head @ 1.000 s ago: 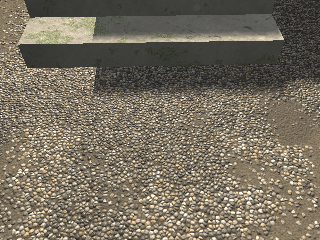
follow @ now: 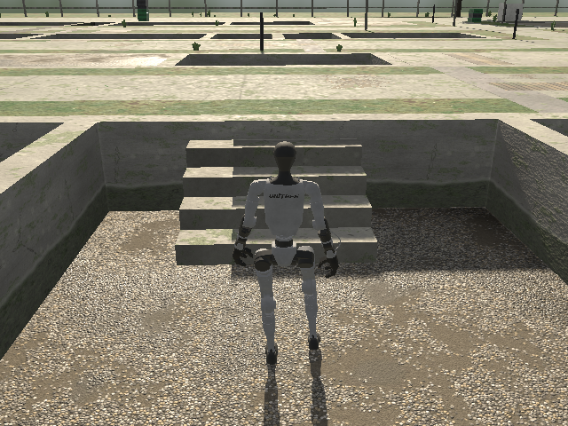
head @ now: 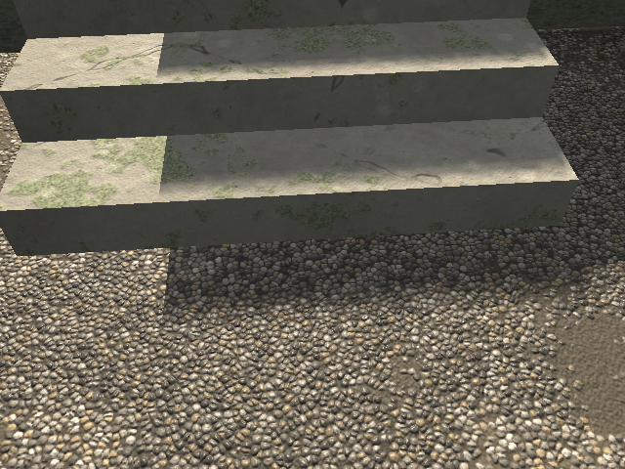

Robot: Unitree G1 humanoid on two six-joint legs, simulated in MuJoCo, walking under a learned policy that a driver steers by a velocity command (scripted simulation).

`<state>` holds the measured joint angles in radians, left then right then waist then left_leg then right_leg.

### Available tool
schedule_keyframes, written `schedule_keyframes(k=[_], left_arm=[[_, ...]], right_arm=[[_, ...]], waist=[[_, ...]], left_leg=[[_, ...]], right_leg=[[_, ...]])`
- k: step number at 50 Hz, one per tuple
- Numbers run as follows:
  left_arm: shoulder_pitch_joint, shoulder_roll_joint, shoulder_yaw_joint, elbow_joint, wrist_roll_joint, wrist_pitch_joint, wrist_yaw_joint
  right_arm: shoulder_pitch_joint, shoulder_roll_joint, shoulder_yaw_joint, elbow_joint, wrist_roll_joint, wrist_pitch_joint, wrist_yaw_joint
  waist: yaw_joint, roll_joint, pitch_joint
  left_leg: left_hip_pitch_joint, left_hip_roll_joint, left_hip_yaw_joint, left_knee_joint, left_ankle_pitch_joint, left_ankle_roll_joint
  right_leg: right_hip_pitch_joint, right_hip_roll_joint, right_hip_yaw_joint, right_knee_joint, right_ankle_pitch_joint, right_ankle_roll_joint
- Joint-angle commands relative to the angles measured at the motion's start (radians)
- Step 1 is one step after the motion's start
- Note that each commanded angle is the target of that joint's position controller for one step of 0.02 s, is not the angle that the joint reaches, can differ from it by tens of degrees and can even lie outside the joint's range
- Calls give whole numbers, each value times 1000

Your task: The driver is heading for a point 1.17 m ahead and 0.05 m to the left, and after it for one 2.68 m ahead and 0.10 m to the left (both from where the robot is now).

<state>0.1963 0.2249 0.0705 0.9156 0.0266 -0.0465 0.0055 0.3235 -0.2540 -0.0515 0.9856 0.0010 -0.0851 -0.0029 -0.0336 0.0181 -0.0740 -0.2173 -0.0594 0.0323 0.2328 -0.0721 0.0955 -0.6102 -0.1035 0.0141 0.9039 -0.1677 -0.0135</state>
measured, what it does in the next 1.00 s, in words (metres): walks ahead: right foot, then left foot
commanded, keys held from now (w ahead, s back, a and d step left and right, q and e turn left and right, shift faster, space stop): w+shift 0.08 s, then shift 0.92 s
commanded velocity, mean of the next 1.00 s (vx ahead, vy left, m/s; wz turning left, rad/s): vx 0.23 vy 0.00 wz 0.00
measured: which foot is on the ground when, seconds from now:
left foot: down 0.00-0.20, up 0.22-0.58, down 0.60-1.00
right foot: up 0.00-0.18, down 0.20-1.00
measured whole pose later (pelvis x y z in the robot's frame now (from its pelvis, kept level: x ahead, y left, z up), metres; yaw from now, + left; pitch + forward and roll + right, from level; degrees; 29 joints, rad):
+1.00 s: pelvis +0.19 -0.03 -0.02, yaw +0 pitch +0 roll +0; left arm 0.28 0.18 0.04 1.09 0.01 0.00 0.05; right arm 0.08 -0.19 -0.05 1.03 0.01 0.00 -0.03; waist 0.01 0.00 0.04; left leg -0.35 -0.02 0.03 0.55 -0.19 0.04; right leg -0.10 -0.02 -0.05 0.51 -0.40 0.01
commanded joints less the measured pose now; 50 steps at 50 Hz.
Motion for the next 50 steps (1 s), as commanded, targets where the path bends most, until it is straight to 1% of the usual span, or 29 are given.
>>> schedule_keyframes(k=[1, 4, 6, 7, 8, 9, 10, 11, 12, 13, 14, 15, 16, 17, 19, 21, 23, 25, 27, 29, 30, 31, 32, 33, 34, 36, 38, 43, 50], left_arm=[[-17, 10, -6, -60, 30, 17, -53], [-46, 43, -6, -86, 4, 13, -53], [-32, 45, -9, -86, 6, -4, -40], [-43, 57, -1, -77, -75, -39, -1], [-5, 66, -2, -68, -79, -62, 13], [73, 89, 9, -33, -65, -74, 22], [206, 140, 27, 4, -49, -78, 28], [272, 242, 51, 8, -33, -68, 31], [320, 269, 60, 18, -18, -69, 22], [267, 166, 32, -3, -23, -78, 13], [201, 112, 15, -19, -22, -80, 2], [132, 111, 12, -37, -25, -75, -5], [98, 100, 8, -43, -32, -70, -7], [106, 83, 1, -29, -25, -64, -5], [129, 77, -4, -4, -12, -56, 2], [113, 91, -7, 2, -11, -50, 14], [130, 119, -3, 19, -14, -44, 22], [145, 126, -1, 40, -19, -37, 24], [139, 116, -1, 55, -26, -30, 23], [111, 106, -1, 63, -39, -24, 23], [136, 105, 0, 75, -43, -23, 22], [162, 98, 1, 78, -28, -27, 22], [283, 46, -7, 110, -17, -31, 18], [284, 9, -20, 125, -17, -24, 23], [234, 26, -17, 116, -23, -9, 28], [175, 58, -9, 105, -24, 24, 41], [190, 53, -10, 122, -18, 39, 44], [179, 47, -11, 148, -21, 38, 41], [185, 25, -16, 174, -20, 44, 45]], right_arm=[[-1, -128, -33, -60, -16, 3, 13], [-24, -165, -44, -87, -11, 4, 18], [28, -161, -45, -73, -19, 1, 16], [12, -177, -47, -69, 55, 11, -6], [13, -162, -40, -68, 58, 19, -13], [11, -131, -30, -69, 41, 23, -16], [-23, -74, -12, -87, 20, 19, -16], [-50, -3, 7, -120, -5, 1, -13], [-20, -24, 4, -125, -3, -17, -9], [-23, -92, -10, -109, 3, -21, -4], [-40, -108, -16, -103, 13, -15, 4], [-46, -90, -17, -92, 13, -3, 1], [-67, -88, -20, -93, 6, 8, -2], [-72, -68, -19, -89, 3, 17, -3], [-78, -27, -12, -88, 4, 29, -6], [-136, -1, -2, -99, 2, 37, -11], [-191, 2, 3, -106, 3, 44, -13], [-212, -11, 3, -104, 5, 52, -14], [-228, -24, 0, -103, 3, 53, -14], [-213, -30, -4, -89, -3, 48, -14], [-191, -52, -12, -75, -12, 45, -16], [-144, -104, -26, -57, -17, 44, -23], [-140, -130, -33, -48, -12, 51, -28], [-132, -56, -20, -37, 0, 61, -26], [-156, -25, -13, -34, 6, 68, -21], [-249, -31, -12, -56, 0, 72, -15], [-267, -44, -17, -50, 1, 66, -14], [-246, -44, -20, -14, 7, 67, -22], [-265, -41, -22, 6, 8, 83, -31]], waist=[[30, 71, 81], [26, 94, 88], [5, 73, 95], [15, 60, 127], [37, 33, 112], [61, 26, 68], [105, -34, -7], [101, -249, -25], [100, -333, -35], [84, -190, -10], [57, -142, 1], [32, -104, 10], [23, -95, 34], [15, -98, 34], [3, -108, 23], [8, -116, 21], [29, -131, 13], [41, -136, 14], [45, -135, 26], [23, -114, 30], [17, -73, 21], [26, -18, -23], [92, 77, -82], [66, 102, -103], [61, 90, -58], [69, 64, 21], [74, 53, 35], [55, 11, 17], [52, -6, 66]], left_leg=[[-97, 243, -211, -198, -453, 96], [-122, 253, -191, -186, -454, 96], [-52, 279, -207, -134, -433, 115], [-15, 307, -256, -89, -386, 133], [11, 300, -247, -33, -351, 123], [-16, 261, -222, 52, -267, 104], [-110, 182, -136, 259, -133, 60], [-374, 52, 6, 597, -283, -14], [-583, 12, -23, 779, -471, -31], [-611, 76, -89, 895, -437, -34], [-593, 102, -98, 913, -360, -34], [-569, 128, -86, 888, -298, -42], [-544, 142, -81, 845, -240, -54], [-488, 133, -63, 826, -190, -66], [-412, 121, -48, 727, -114, -86], [-330, 111, -38, 570, -43, -92], [-266, 96, -27, 463, -3, -94], [-236, 94, -33, 409, -5, -92], [-217, 94, -39, 361, -32, -77], [-143, 88, -30, 240, 20, -47], [-60, 94, -43, 158, 167, -29], [71, 154, -99, 193, 468, -8], [263, 213, -140, 281, 605, 62], [273, 243, -178, 283, 518, 108], [206, 239, -204, 254, 373, 111], [72, 202, -187, 217, 187, 70], [35, 166, -150, 225, 185, 40], [81, 144, -120, 265, 259, 34], [47, 132, -114, 236, 81, 21]], right_leg=[[46, 22, -67, -97, 30, 21], [164, 46, -93, -251, 3, 26], [200, 60, -103, -351, -79, 10], [169, 33, -55, -420, -36, -21], [213, 45, -64, -501, -44, -42], [336, 46, -57, -529, -26, -53], [519, -32, 55, -539, 22, -78], [712, -208, 304, -592, 185, -137], [776, -337, 505, -629, 193, -268], [737, -309, 456, -614, 247, -273], [686, -246, 342, -611, 320, -227], [635, -200, 261, -627, 357, -193], [590, -180, 208, -644, 448, -177], [544, -149, 146, -649, 562, -167], [503, -109, 58, -642, 691, -160], [468, -77, -4, -635, 730, -143], [469, -75, -18, -626, 741, -135], [489, -91, -3, -614, 708, -150], [508, -109, 25, -593, 649, -165], [510, -99, 39, -540, 546, -150], [499, -63, 39, -505, 463, -120], [452, -13, 16, -452, 351, -85], [313, 46, -12, -433, 136, -41], [287, 65, -39, -417, -40, -4], [286, 71, -43, -424, -111, 13], [316, 78, -45, -450, -129, 13], [357, 77, -44, -466, -103, 5], [378, 68, -40, -469, -38, 4], [361, 70, -48, -481, -114, 2]])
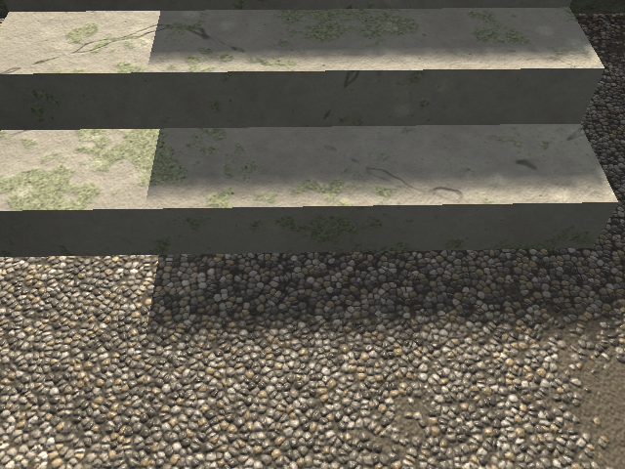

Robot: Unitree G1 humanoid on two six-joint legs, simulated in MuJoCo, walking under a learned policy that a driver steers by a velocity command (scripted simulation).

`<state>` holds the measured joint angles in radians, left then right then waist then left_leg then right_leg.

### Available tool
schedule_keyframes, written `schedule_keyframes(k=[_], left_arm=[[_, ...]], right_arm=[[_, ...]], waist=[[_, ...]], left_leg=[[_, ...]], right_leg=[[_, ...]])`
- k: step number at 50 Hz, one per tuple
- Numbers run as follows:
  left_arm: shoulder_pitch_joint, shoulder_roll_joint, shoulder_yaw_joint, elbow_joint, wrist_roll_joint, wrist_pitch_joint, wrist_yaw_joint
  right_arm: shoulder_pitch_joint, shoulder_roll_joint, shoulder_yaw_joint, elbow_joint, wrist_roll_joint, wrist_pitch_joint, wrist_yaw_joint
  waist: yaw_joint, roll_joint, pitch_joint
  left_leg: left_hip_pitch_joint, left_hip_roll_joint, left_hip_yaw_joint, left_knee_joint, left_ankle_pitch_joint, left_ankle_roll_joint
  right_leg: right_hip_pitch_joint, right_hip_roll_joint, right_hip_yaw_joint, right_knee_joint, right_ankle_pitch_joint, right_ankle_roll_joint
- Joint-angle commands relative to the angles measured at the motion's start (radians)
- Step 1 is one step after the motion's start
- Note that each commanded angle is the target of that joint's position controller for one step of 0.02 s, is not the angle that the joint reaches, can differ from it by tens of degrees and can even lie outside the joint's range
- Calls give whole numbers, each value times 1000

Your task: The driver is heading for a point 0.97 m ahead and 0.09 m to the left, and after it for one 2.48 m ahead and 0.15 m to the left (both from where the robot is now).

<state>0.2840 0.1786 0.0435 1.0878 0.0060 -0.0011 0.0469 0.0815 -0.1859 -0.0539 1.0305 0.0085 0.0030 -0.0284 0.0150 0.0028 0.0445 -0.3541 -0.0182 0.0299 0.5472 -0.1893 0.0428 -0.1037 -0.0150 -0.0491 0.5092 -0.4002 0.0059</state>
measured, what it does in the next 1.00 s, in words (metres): walks ahead: left foot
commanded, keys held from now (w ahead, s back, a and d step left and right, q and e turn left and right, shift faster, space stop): shift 0.32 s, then w+shift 0.68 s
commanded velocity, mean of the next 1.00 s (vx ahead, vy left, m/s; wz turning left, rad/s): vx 0.46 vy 0.00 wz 0.00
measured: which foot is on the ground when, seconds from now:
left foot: down 0.00-0.38, up 0.40-0.64, down 0.66-1.00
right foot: down 0.00-0.66, up 0.68-1.00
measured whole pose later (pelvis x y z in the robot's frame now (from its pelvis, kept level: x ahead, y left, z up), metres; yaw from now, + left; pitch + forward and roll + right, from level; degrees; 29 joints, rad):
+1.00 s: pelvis +0.29 +0.09 +0.01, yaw +1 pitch +2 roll +1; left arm 0.00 0.22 0.04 0.81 0.03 -0.05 -0.07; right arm 0.52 -0.17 -0.03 1.07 -0.02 -0.12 0.01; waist -0.07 -0.02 -0.01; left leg 0.16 -0.07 0.10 0.09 -0.28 0.04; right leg -0.77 -0.12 -0.06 0.81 0.05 -0.05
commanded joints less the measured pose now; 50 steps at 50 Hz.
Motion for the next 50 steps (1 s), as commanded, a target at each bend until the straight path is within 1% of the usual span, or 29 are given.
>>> schedule_keyframes(k=[1, 8, 16, 17, 18, 19, 20, 21, 22, 23, 24, 25, 27, 28, 29, 30, 31, 32, 33, 34, 35, 36, 37, 38, 39, 40, 43, 46, 50], left_arm=[[100, 69, 10, 5, 1, -2, 5], [126, 58, 4, 19, 1, -13, 6], [159, 45, -2, 25, 2, -24, 6], [196, 58, 4, 36, -3, -22, 7], [210, 95, 16, 27, -11, -21, 8], [279, 133, 26, 26, -17, -28, 10], [285, 201, 50, 26, -31, -47, 11], [227, 210, 57, 7, -27, -68, 15], [198, 171, 48, -6, -16, -89, 13], [191, 148, 44, -13, -19, -103, 6], [182, 133, 41, -24, -28, -107, -4], [175, 124, 40, -34, -33, -105, -11], [178, 147, 45, -50, -28, -101, -20], [195, 151, 44, -38, 64, -97, -33], [192, 155, 48, -35, 66, -94, -40], [179, 169, 52, -37, 52, -93, -44], [144, 190, 56, -44, 40, -95, -49], [114, 197, 54, -50, 35, -98, -54], [68, 194, 51, -65, 37, -99, -56], [46, 59, 23, -143, 19, -111, -65], [-43, 84, 30, -184, 16, -118, -69], [-70, 104, 33, -204, 4, -119, -77], [-58, 113, 33, -193, 8, -120, -86], [-28, 96, 32, -185, 26, -113, -92], [-15, 80, 27, -186, 44, -97, -100], [-31, 71, 24, -199, 46, -82, -108], [-141, 82, 19, -247, 36, -53, -116], [-304, 96, 14, -315, 30, -50, -117], [-435, 84, -2, -370, 14, -57, -122]], right_arm=[[-23, -108, -20, -36, 0, -4, -7], [-20, -100, -18, -18, -2, 4, -10], [-7, -94, -15, 2, -2, 6, -10], [31, -98, -18, 21, 1, 7, -9], [39, -120, -28, 21, 13, 5, -8], [-45, -135, -33, -18, 20, -8, -2], [-152, -95, -21, -73, 40, -33, 11], [-198, -107, -24, -97, 41, -55, 21], [-176, -123, -34, -94, 40, -69, 28], [-144, -105, -32, -87, 38, -79, 34], [-133, -93, -28, -87, 37, -90, 41], [-138, -88, -27, -89, 33, -99, 48], [-158, -60, -18, -93, 29, -105, 60], [-155, -58, -15, -127, -71, -64, 89], [-139, -61, -19, -133, -74, -44, 98], [-83, -75, -23, -131, -61, -36, 98], [31, -95, -32, -106, -52, -37, 93], [215, -134, -52, -53, -47, -46, 80], [460, -208, -79, 12, -55, -63, 63], [586, -346, -95, 37, -71, -80, 51], [426, -269, -66, 7, -67, -77, 47], [289, -235, -54, -31, -65, -77, 47], [244, -184, -42, -43, -54, -85, 52], [217, -167, -34, -48, -44, -92, 51], [208, -131, -20, -45, -42, -99, 47], [227, -115, -12, -37, -42, -106, 43], [305, -122, -8, -23, -36, -122, 34], [362, -119, -2, -25, -27, -134, 37], [401, -134, -1, -19, -15, -154, 30]], waist=[[2, 9, -45], [-6, 2, -9], [-12, -5, 11], [-6, -22, -23], [3, -52, 8], [55, -63, 71], [81, -200, 149], [71, -206, 204], [40, -150, 196], [28, -125, 176], [23, -103, 159], [25, -92, 137], [37, -123, 117], [39, -152, 114], [35, -173, 132], [12, -169, 130], [-48, -154, 100], [-138, -91, 16], [-262, 49, -115], [-249, 423, -204], [-182, 272, -121], [-106, 150, -33], [-73, 46, -25], [-31, 48, -32], [-4, 62, -15], [4, 74, 6], [-2, 30, 83], [-30, 8, 128], [-49, 11, 155]], left_leg=[[180, 88, -110, -82, 173, 71], [174, 72, -97, -96, 66, 52], [179, 63, -90, -99, 40, 41], [175, 33, -59, -79, -197, 42], [94, -2, -23, -41, -435, 36], [-70, -14, -10, 9, -500, 15], [-223, -16, 50, 180, -284, -2], [-365, 59, -13, 305, -195, 17], [-497, 95, -52, 390, -174, 26], [-556, 121, -65, 427, -160, 30], [-547, 135, -61, 376, -139, 29], [-466, 130, -34, 291, -111, 24], [-278, 91, 41, 201, -83, 5], [-180, 59, 98, 136, -100, 4], [-90, 46, 135, 108, -103, 11], [8, 29, 156, 87, -104, 20], [146, -3, 178, 58, -100, 27], [346, -38, 188, 28, -100, 37], [609, 47, 55, -15, -230, 59], [713, 357, -549, -313, -792, 129], [547, 391, -793, -453, -840, 139], [463, 402, -658, -391, -739, 133], [371, 360, -523, -386, -582, 129], [304, 317, -434, -404, -501, 117], [244, 284, -369, -429, -462, 110], [216, 270, -332, -452, -430, 113], [230, 246, -241, -506, -290, 140], [239, 216, -137, -554, -115, 155], [296, 216, -33, -656, 148, 144]], right_leg=[[-151, -19, 15, -89, 108, -18], [-196, -27, 20, -109, 45, -25], [-225, -32, 28, -130, 15, -30], [-206, -32, 34, -144, -148, -53], [-204, -60, 83, -170, -342, -99], [-155, -135, 194, -267, -514, -162], [-90, -307, 411, -413, -558, -238], [-31, -407, 522, -457, -451, -272], [77, -410, 505, -438, -343, -260], [145, -392, 459, -410, -270, -240], [168, -363, 392, -397, -197, -212], [145, -318, 308, -398, -134, -183], [34, -261, 209, -405, -77, -172], [-13, -218, 176, -432, -117, -180], [-67, -221, 152, -429, -106, -188], [-108, -226, 134, -397, -62, -195], [-147, -217, 99, -298, 101, -191], [-187, -178, 40, -80, 355, -179], [-339, -104, -37, 312, 433, -151], [-632, 46, -7, 707, -122, -108], [-729, 56, 186, 851, -51, -136], [-783, -29, 158, 891, 65, -154], [-724, -89, 128, 840, 166, -151], [-658, -114, 116, 782, 193, -138], [-623, -131, 111, 751, 208, -116], [-622, -138, 102, 734, 226, -99], [-745, -145, 64, 662, 312, -59], [-758, -128, 21, 451, 399, -37], [-595, -87, -48, 170, 524, -79]])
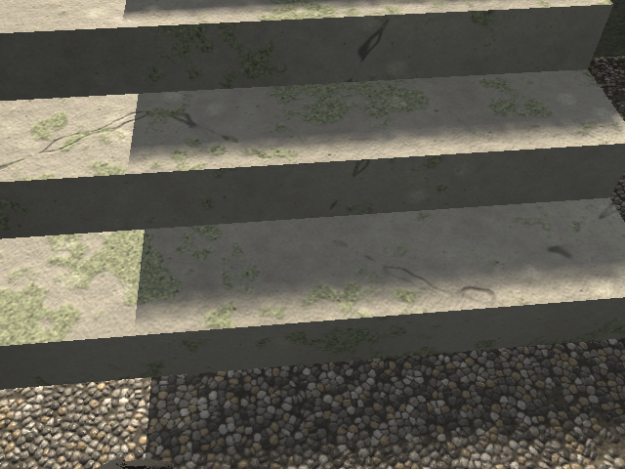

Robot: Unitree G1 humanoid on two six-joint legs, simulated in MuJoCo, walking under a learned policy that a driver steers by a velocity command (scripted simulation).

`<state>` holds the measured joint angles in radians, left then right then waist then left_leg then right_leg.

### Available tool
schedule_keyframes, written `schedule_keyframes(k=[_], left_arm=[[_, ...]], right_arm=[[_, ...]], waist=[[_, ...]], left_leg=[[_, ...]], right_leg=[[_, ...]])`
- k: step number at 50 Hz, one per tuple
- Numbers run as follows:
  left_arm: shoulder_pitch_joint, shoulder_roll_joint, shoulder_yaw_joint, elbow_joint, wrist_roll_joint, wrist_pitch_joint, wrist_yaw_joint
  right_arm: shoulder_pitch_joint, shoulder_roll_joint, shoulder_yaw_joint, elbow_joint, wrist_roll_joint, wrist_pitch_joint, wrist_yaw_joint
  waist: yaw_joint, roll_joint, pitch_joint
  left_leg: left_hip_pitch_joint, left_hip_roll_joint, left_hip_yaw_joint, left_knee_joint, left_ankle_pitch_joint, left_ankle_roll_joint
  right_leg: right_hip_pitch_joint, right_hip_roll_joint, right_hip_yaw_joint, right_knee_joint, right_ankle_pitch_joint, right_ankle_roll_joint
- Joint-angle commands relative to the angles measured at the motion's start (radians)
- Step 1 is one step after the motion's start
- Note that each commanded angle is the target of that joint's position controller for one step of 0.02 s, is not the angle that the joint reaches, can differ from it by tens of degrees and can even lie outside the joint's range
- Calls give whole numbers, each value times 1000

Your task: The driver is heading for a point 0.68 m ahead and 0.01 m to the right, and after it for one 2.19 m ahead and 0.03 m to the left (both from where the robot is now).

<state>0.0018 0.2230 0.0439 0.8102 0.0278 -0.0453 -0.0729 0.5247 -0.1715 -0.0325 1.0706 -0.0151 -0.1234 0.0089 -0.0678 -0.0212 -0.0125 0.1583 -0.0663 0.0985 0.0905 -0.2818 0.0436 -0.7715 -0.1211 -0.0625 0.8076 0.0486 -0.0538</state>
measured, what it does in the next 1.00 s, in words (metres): climbs: right foot, then left foot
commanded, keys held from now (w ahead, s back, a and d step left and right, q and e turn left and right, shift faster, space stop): w+shift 0.66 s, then shift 0.34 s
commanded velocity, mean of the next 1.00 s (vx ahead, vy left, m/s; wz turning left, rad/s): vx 0.82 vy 0.00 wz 0.00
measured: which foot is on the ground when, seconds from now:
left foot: down 0.00-0.16, up 0.18-0.56, down 0.58-0.90, up 0.92-1.00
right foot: up 0.00-0.12, down 0.14-0.56, up 0.58-0.86, down 0.88-1.00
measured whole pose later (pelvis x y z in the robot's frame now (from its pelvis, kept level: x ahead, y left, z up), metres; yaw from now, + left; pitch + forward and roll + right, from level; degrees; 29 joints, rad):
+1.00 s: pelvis +0.82 -0.05 +0.11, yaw +0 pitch +4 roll -1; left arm 0.18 0.17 -0.05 0.81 0.03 0.02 -0.08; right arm 0.30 -0.27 -0.08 0.93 -0.02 -0.06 0.10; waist 0.02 0.04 0.01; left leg -0.60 -0.14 -0.27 1.83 -0.03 0.11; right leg -0.71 0.09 -0.08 0.99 -0.33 -0.10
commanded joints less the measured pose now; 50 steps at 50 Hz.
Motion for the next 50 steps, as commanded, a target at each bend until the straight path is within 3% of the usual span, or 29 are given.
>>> schedule_keyframes(k=[1, 4, 6, 7, 8, 9, 10, 12, 14, 19, 23, 26, 27, 29, 30, 31, 32, 34, 36, 39, 41, 42, 43, 44, 45, 46, 47, 48, 50], left_arm=[[-163, 41, -4, -97, -7, -15, 0], [-119, 72, 5, -97, -4, -19, 22], [146, 138, 29, -29, -3, -24, 38], [375, 177, 49, 44, 2, -26, 51], [513, 263, 75, 73, 37, -29, 68], [497, 307, 92, 89, 35, -31, 56], [399, 258, 86, 87, 23, -35, 44], [290, 127, 53, 97, 11, -59, 42], [279, 77, 28, 133, 3, -71, 51], [344, 117, 23, 159, -18, -107, 47], [402, 135, 19, 167, -33, -116, 54], [504, 112, -3, 194, -4, -96, 72], [489, 142, -5, 189, 8, -80, 88], [300, 239, 32, 135, -24, -62, 92], [181, 138, 15, 84, -18, -82, 83], [297, 0, -17, 45, -46, -104, 92], [235, 27, -17, 19, -62, -97, 103], [81, -18, -36, -68, -40, -78, 108], [-15, -87, -70, -185, -7, -48, 91], [-185, -97, -103, -352, -20, -12, 116], [16, -95, -141, -349, -33, -20, 92], [224, -28, -109, -234, -50, -15, 93], [489, 26, -78, -160, -31, 17, 114], [616, 72, -48, -86, 15, 27, 111], [546, 183, -14, -38, 46, 34, 108], [762, 359, 0, -68, 30, 102, 32], [709, 323, 26, -28, 58, 119, -4], [443, 246, 16, -14, 19, 101, -41], [163, -23, -73, 67, -15, 35, -40]], right_arm=[[-35, -155, -23, -55, 11, -27, -9], [-18, -199, -27, -42, -4, -14, -14], [-28, -261, -45, -34, -28, 15, -28], [-69, -266, -50, -46, -30, 29, -32], [-36, -165, -28, -79, -10, 28, -14], [13, -63, -8, -112, 33, -3, 12], [-100, -148, -23, -138, 32, -14, 4], [-214, -138, -15, -166, 18, -17, 4], [-190, -93, -2, -175, -23, 16, 21], [-421, -110, 17, -272, -35, 39, 40], [-559, -79, 47, -331, -7, 31, 34], [-535, -169, 20, -326, -26, 27, 3], [-465, -138, 23, -320, -26, 17, -5], [-59, -180, -8, -200, -32, 0, -17], [39, -258, -31, -141, -54, 2, -17], [60, -340, -54, -109, -62, 5, -4], [10, -303, -60, -128, -68, 15, -1], [-16, -155, -17, -104, -81, 21, 1], [-98, -118, 10, -75, -37, 10, 0], [-151, -99, 37, -39, 13, -19, 9], [-265, -99, 52, -71, 50, 11, -7], [-204, -199, 33, -112, 101, -16, -6], [-275, -390, -21, -122, 109, -49, 12], [-338, -438, -63, -140, 118, -43, 17], [-245, -305, -56, -123, 77, -42, 27], [110, -255, -77, -124, -82, 14, 174], [-5, -355, -132, -114, -26, 54, 166], [-73, -245, -112, -175, 17, 61, 127], [-99, -38, -22, -244, -40, 65, 51]], waist=[[34, 36, 209], [68, 110, 110], [192, 190, -54], [299, 170, -156], [289, 34, -276], [185, -260, -396], [173, -139, -278], [114, 65, -62], [33, 23, -10], [42, 6, 126], [77, -40, 111], [78, 35, 5], [28, -5, -74], [-177, -56, -226], [-175, 79, -186], [-36, 232, -217], [-73, 113, -226], [-41, 66, -74], [77, 57, 101], [139, 161, 248], [272, 86, 88], [290, 100, -187], [437, 216, -368], [488, 172, -470], [348, -83, -399], [295, -558, -714], [307, -150, -435], [184, -8, -226], [6, 82, -191]], left_leg=[[-159, 264, -74, -190, 346, 139], [18, 285, -16, 22, 1033, 112], [46, 302, -4, 392, 1301, 93], [-73, 270, 11, 690, 1190, 84], [-423, 187, -1, 1075, 730, 82], [-767, -6, -123, 1397, -124, 58], [-881, 53, -212, 1443, -56, 97], [-837, 154, -187, 1310, 82, 96], [-736, 192, -194, 1225, 84, 71], [-824, 225, -88, 947, 235, 10], [-604, 141, 8, 607, 398, 25], [-687, 42, 128, 673, 174, 107], [-587, 4, 106, 593, 124, 114], [-72, 63, 38, 202, 399, 113], [217, 253, -129, 281, 644, 130], [449, 448, -358, 472, 1216, 179], [439, 468, -394, 397, 958, 257], [217, 444, -346, 261, 596, 195], [-182, 399, -155, 121, 526, 94], [-464, 362, 17, -80, 641, 79], [-813, 181, 146, -105, 1093, 111], [-762, 201, 71, 34, 1567, 166], [-570, 298, 39, 232, 1846, 165], [-326, 280, 15, 561, 1815, 113], [-349, 127, -31, 987, 764, 10], [-781, -101, -332, 1783, 63, 39], [-1019, -184, -577, 2084, 219, 63], [-1164, -156, -558, 2124, 272, 71], [-1139, -54, -443, 1938, 224, 120]], right_leg=[[92, 34, -51, -174, 71, -36], [225, 139, -110, -231, -61, -91], [481, 205, -94, -233, -215, -127], [739, 188, -72, -288, -226, -146], [1068, -27, 189, -263, -577, -185], [1232, -253, 811, -489, -911, -260], [1132, -211, 830, -588, -870, -231], [803, -166, 527, -600, -524, -195], [609, -100, 377, -642, -436, -155], [516, -6, 151, -752, -102, -148], [549, 16, 38, -757, 342, -111], [911, -7, 29, -488, 1095, -78], [958, -30, 59, -256, 1417, -78], [730, 17, 78, 217, 1019, -85], [279, 168, 75, 587, -107, -74], [-102, 213, 161, 829, -471, -65], [-253, 189, 156, 971, -417, -75], [-446, 180, 112, 1265, -497, -84], [-435, 142, 124, 1187, -596, -88], [-477, 133, 51, 1156, -792, -81], [249, 113, -114, 502, -497, -61], [681, 250, -163, 531, -341, -28], [809, 227, -83, 474, -277, -28], [762, 240, -5, 211, -215, -50], [717, 112, 335, -157, 205, -107], [1075, -249, 1136, -371, 926, -469], [939, -229, 1145, -389, 813, -339], [714, -203, 878, -348, 604, -271], [530, -84, 486, -349, 370, -257]])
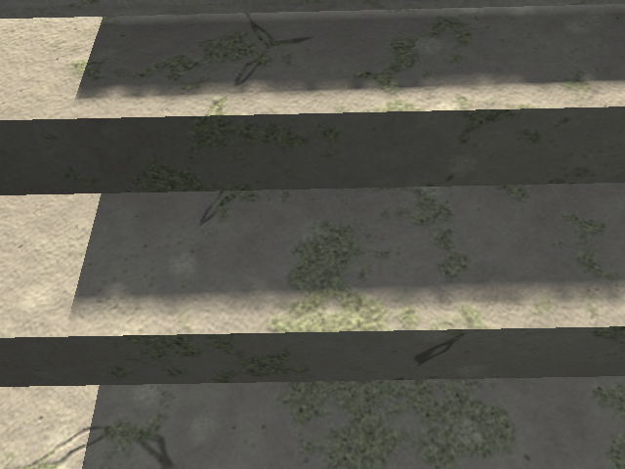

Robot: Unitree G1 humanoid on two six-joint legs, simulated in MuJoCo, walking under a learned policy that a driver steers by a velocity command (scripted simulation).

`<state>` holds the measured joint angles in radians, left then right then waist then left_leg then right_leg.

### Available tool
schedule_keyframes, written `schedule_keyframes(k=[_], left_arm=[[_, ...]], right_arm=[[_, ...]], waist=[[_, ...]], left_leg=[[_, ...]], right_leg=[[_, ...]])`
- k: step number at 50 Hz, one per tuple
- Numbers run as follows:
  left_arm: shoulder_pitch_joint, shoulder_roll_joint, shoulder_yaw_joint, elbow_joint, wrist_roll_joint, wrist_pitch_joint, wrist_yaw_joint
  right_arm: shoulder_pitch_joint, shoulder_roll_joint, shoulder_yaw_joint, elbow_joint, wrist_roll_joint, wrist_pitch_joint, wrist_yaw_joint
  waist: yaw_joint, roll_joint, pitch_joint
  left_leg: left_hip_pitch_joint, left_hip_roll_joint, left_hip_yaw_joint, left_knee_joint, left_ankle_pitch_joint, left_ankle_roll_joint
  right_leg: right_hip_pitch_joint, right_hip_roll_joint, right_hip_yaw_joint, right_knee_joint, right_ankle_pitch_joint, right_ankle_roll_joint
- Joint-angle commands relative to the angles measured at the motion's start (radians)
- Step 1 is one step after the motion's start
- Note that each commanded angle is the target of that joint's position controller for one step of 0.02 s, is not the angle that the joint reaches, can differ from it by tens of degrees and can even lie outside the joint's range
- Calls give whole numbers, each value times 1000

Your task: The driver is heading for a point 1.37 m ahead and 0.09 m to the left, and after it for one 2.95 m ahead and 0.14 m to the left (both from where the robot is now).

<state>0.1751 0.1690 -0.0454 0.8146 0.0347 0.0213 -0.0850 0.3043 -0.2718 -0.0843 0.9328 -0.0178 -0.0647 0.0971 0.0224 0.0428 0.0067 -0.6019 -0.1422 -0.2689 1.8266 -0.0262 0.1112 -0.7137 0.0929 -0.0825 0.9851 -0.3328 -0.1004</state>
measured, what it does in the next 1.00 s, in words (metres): climbs: left foot 0.18 m higher, then right foot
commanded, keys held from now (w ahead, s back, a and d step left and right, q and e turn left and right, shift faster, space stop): shift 0.70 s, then w+shift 0.30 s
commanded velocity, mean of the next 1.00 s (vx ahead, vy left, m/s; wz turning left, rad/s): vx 0.19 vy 0.00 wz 0.00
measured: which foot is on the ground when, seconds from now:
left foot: up 0.00-0.48, down 0.50-0.96, up 0.98-1.00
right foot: down 0.00-0.56, up 0.58-0.96, down 0.98-1.00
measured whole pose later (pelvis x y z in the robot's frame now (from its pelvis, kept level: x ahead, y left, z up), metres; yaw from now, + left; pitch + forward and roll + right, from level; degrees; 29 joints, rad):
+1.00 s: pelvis +0.27 -0.01 +0.22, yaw +0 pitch +4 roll +1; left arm 0.32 0.23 0.04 0.96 0.00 -0.08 -0.02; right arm 0.24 -0.27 -0.04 0.95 -0.02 -0.05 -0.01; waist 0.03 0.04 -0.15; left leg -0.55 0.07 0.05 0.94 -0.45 0.12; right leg -0.43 0.00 -0.09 0.73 -0.40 -0.06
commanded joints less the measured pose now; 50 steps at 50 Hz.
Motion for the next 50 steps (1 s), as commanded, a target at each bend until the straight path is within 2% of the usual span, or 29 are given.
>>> schedule_keyframes(k=[1, 3, 4, 5, 7, 9, 12, 14, 19, 21, 22, 25, 26, 27, 28, 29, 30, 31, 33, 35, 37, 38, 40, 42, 44, 46, 47, 49, 50], left_arm=[[-76, -32, -1, 75, 28, -60, -26], [-72, -108, -23, 84, 51, -104, -2], [-27, -70, -19, 84, 50, -117, 12], [101, 10, 6, 102, 63, -129, 29], [303, 86, 27, 152, 83, -106, 35], [343, 109, 28, 155, 109, -91, 18], [292, 86, 18, 140, 83, -99, -6], [363, 100, 12, 148, 85, -108, 2], [498, 105, 17, 235, 63, -121, -17], [303, 91, 8, 151, 11, -133, -28], [354, 119, 12, 165, -3, -144, -20], [379, 267, 74, 188, -54, -150, -24], [366, 278, 88, 193, -43, -146, -41], [440, 219, 87, 193, -2, -146, -38], [371, 188, 88, 160, -7, -135, -43], [300, 90, 76, 155, 8, -112, -55], [268, 118, 99, 175, -10, -89, -45], [271, 151, 119, 169, -7, -85, -32], [164, 114, 101, 117, 8, -93, 13], [162, 63, 74, 117, 25, -83, 47], [249, 84, 82, 193, 42, -74, 22], [189, 149, 99, 169, 39, -80, 21], [122, 163, 104, 176, 38, -103, 17], [95, 178, 112, 164, 6, -119, 22], [177, 158, 115, 183, 10, -118, 23], [230, 143, 116, 190, 9, -125, 34], [355, 59, 85, 156, -91, -89, 66], [498, 43, 76, 253, -48, -83, 78], [392, 128, 87, 192, -6, -90, 83]], right_arm=[[120, 80, 55, -133, -34, 20, -58], [132, 94, 79, -135, -14, 22, -54], [127, 85, 84, -126, 1, 18, -29], [134, 67, 83, -108, 25, 9, -8], [-81, 59, 105, -196, 47, 20, -20], [-171, 59, 121, -227, 29, 23, -61], [-150, 54, 131, -211, -14, 32, -64], [-278, 33, 136, -243, -17, 47, -71], [-405, 103, 161, -225, -41, 88, -56], [-388, 101, 151, -207, -43, 90, -12], [-473, 104, 146, -252, -34, 102, -1], [-375, 69, 133, -210, -22, 91, -2], [-278, 41, 129, -173, -23, 91, -21], [-188, 3, 120, -122, -8, 104, -34], [-103, -26, 99, -101, -26, 119, -47], [-79, -62, 77, -84, -58, 117, -59], [12, -87, 51, -96, -90, 90, -67], [3, -108, 47, -63, -81, 44, -81], [-176, -11, 68, -5, -32, -32, -71], [-310, 92, 98, -7, -5, -63, -81], [-282, 60, 91, -3, -4, -64, -103], [-179, 33, 89, 24, -28, -60, -104], [-104, -34, 73, 32, -31, -61, -112], [-205, -121, 53, -32, -12, -48, -93], [-271, -166, 35, -84, -13, -43, -92], [-334, -128, 43, -124, -22, -43, -90], [-225, -117, 15, -34, 6, -17, -125], [-269, 57, 49, -74, 7, 13, -115], [-326, 152, 77, -172, 0, 14, -96]], waist=[[-147, 37, -135], [-184, -1, -121], [-172, -19, -122], [-125, -170, -126], [-28, -186, -90], [0, -106, -38], [-48, -97, -13], [4, -105, -24], [55, -134, -13], [-44, -164, -77], [-46, -173, -115], [-71, -231, -144], [-80, -223, -221], [-40, -107, -398], [-102, -24, -403], [-139, 125, -302], [-230, 197, -299], [-192, 163, -266], [-70, -17, -102], [19, -90, -104], [35, 1, -131], [13, -49, -136], [-28, 53, -127], [7, 36, -124], [43, 102, -93], [70, 46, -55], [173, 130, -85], [182, -270, 5], [94, -400, 15]], left_leg=[[-392, 90, 2, 139, -73, 66], [-395, 179, 87, -10, -162, 28], [-359, 194, 142, -61, -101, -22], [-311, 147, 241, 177, -159, -73], [-671, 76, 207, 522, -387, -63], [-900, 82, 108, 509, -264, -8], [-903, 172, 205, 402, -49, -13], [-925, 223, 262, 186, 37, -81], [-1115, 288, 278, -8, -134, -51], [-486, 246, 427, -193, -262, -42], [-239, 188, 491, -234, -220, -53], [-220, 100, 488, -689, -281, -38], [-153, 128, 402, -719, -89, 19], [112, 200, 195, -685, 122, 124], [218, 224, 40, -904, -109, 148], [275, 304, -166, -1163, -322, 209], [229, 417, -445, -1369, -447, 286], [226, 421, -494, -1398, -641, 257], [96, 366, -266, -1348, -699, 176], [-2, 303, -46, -1354, -568, 113], [-22, 258, 58, -1389, -633, 87], [15, 299, 37, -1444, -719, 90], [37, 323, 32, -1485, -763, 99], [-81, 329, 143, -1574, -699, 61], [-146, 346, 160, -1587, -628, 50], [-62, 366, 165, -1504, -644, 78], [-122, 356, 192, -1436, -807, 108], [-380, 199, 326, -688, -608, 82], [-584, 122, 273, -418, -357, 20]], right_leg=[[359, -265, 332, -555, 767, -171], [296, -185, 155, -598, 601, -69], [229, -129, 88, -608, 464, -23], [213, -105, 52, -657, 561, -11], [427, -236, 205, -637, 578, -93], [549, -303, 300, -640, 352, -144], [470, -278, 278, -698, 127, -118], [476, -280, 295, -728, 93, -102], [793, -409, 381, -766, 332, -155], [411, -330, 148, -795, 837, -146], [285, -322, 151, -790, 1193, -166], [729, -304, 115, -640, 1698, -96], [797, -304, 105, -558, 1823, -63], [621, -284, 139, -468, 1745, -17], [469, -203, 147, -409, 1415, -12], [238, -94, 174, -204, 704, 13], [110, -27, 289, 415, 181, 59], [-64, -12, 424, 693, 165, 46], [-211, -16, 401, 797, 153, 19], [-148, -90, 326, 651, 89, 26], [-118, -103, 233, 642, 124, 37], [-149, -121, 208, 513, 86, 82], [-142, -126, 159, 478, 77, 121], [151, -117, 45, 189, -109, 148], [409, -110, 23, 87, -103, 145], [449, -119, 51, -69, -37, 113], [510, -149, -83, -387, -96, 28], [709, -130, 97, -459, -116, -11], [635, -347, 646, -667, -506, -48]])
